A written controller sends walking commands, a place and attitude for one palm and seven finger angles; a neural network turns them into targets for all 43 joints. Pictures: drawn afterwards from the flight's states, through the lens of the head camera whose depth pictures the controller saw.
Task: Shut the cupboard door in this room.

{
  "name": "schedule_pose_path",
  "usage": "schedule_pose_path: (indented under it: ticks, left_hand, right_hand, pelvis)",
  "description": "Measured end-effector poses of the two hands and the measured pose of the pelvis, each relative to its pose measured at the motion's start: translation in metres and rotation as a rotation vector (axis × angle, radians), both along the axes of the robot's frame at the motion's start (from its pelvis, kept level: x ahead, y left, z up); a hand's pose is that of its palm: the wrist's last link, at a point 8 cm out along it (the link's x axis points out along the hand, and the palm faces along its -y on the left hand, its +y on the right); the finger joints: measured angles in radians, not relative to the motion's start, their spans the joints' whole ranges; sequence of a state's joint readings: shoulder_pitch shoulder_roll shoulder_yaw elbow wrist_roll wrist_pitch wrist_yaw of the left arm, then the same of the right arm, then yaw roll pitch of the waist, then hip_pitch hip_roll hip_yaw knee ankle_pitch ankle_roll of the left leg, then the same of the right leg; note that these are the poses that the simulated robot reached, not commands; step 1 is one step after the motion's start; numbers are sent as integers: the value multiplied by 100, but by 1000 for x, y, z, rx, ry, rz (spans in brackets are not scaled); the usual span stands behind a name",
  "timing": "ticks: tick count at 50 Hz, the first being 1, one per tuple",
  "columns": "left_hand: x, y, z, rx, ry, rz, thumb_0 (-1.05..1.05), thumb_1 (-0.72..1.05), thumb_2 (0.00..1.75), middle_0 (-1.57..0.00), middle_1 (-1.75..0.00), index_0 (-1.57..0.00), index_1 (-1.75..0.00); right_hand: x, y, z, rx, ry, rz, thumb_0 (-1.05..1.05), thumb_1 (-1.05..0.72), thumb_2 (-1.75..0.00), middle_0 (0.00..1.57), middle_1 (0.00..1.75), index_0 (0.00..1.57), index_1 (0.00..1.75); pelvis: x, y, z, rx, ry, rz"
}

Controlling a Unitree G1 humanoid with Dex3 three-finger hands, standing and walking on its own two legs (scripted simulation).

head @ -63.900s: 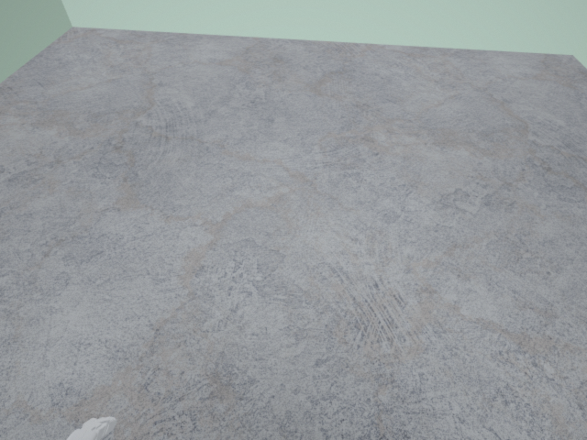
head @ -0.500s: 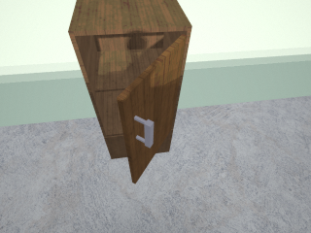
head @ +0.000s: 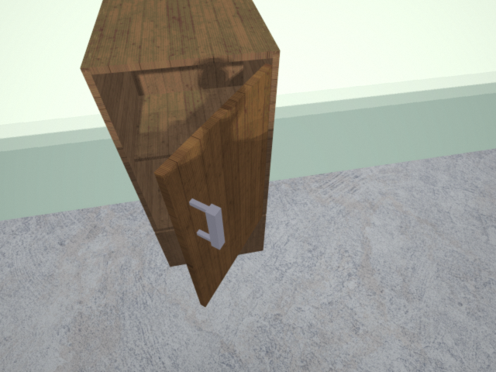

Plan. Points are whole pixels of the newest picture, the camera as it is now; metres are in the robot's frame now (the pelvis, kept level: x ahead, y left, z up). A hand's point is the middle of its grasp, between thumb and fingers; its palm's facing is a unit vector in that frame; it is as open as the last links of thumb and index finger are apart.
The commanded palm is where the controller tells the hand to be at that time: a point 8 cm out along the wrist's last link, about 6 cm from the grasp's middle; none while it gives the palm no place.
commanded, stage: stand and wait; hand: left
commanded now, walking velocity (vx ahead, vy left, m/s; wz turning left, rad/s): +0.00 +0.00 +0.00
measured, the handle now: (207, 224) +0.39 +0.11 -0.03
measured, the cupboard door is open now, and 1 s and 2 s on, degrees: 50 50 50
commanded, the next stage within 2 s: look at it before walking up in 0.06 s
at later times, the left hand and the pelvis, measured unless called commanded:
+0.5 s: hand out of the picture -0.01 +0.16 -0.18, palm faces +0.04 -0.98 -0.18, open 7.3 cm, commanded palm none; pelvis +0.00 +0.00 +0.00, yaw -1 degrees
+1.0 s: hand out of the picture +0.03 +0.19 -0.18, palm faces -0.05 -0.97 -0.23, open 7.4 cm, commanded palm none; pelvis -0.02 +0.00 -0.01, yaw -7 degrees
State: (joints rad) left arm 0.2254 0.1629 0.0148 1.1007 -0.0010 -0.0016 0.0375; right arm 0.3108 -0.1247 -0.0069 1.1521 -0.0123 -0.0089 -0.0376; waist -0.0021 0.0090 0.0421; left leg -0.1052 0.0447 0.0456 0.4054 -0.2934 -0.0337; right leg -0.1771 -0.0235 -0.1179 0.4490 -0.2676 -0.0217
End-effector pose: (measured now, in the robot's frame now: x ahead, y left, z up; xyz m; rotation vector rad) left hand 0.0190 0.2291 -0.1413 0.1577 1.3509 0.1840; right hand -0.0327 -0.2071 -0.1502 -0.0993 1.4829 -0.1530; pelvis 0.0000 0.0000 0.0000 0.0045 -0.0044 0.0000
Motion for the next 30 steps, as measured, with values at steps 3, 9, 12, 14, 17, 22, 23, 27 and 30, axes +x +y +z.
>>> schedule_pose_path:
  ticks: [3, 9, 12, 14, 17, 22, 23, 27, 30]
  left_hand:
    - [-2, -1, 1, 3, 8, 0, 0, 93, 90, -20, -30, -20, -30]
    - [-10, -5, 1, 2, 23, 6, 1, 93, 90, -20, -30, -20, -30]
    - [-16, -8, 1, -2, 33, 11, 1, 93, 90, -20, -30, -20, -30]
    - [-20, -10, 0, -8, 41, 13, 1, 93, 90, -20, -30, -20, -30]
    - [-26, -13, -1, -17, 53, 16, 1, 93, 90, -20, -30, -20, -30]
    - [-33, -18, -3, -33, 68, 19, 1, 92, 90, -20, -30, -20, -30]
    - [-34, -19, -3, -36, 70, 19, 1, 92, 90, -20, -30, -20, -30]
    - [-37, -20, -4, -42, 71, 17, 1, 92, 90, -20, -30, -20, -30]
    - [-36, -18, -4, -42, 66, 14, 1, 92, 90, -20, -30, -20, -30]
  right_hand:
    - [-1, 5, -1, 14, -2, -7, 0, -91, -90, 20, 30, 20, 30]
    - [6, 10, -3, 28, -27, -7, 0, -91, -90, 20, 30, 20, 30]
    - [8, 7, -3, 22, -29, -3, 1, -92, -90, 20, 30, 20, 30]
    - [9, 5, -2, 17, -34, -3, 1, -92, -90, 20, 30, 20, 30]
    - [11, 1, -1, 6, -42, -2, 1, -92, -90, 20, 30, 20, 30]
    - [14, -5, 1, -10, -54, 1, 0, -92, -90, 20, 30, 20, 30]
    - [14, -5, 2, -12, -56, 2, 0, -92, -90, 20, 30, 20, 30]
    - [16, -8, 3, -20, -64, 4, 0, -91, -90, 20, 30, 20, 30]
    - [17, -10, 3, -25, -70, 5, 0, -91, -90, 20, 30, 20, 30]
  pelvis:
    - [1, -1, 0, 0, -2, -3]
    - [2, -2, 0, 1, -5, -7]
    - [2, -3, 1, 1, -6, -8]
    - [1, -3, 1, 0, -6, -9]
    - [1, -3, 1, 0, -7, -9]
    - [0, -4, 1, 0, -8, -11]
    - [-1, -4, 1, -1, -8, -11]
    - [-2, -4, 1, -2, -9, -12]
    - [-3, -4, 1, -2, -10, -13]
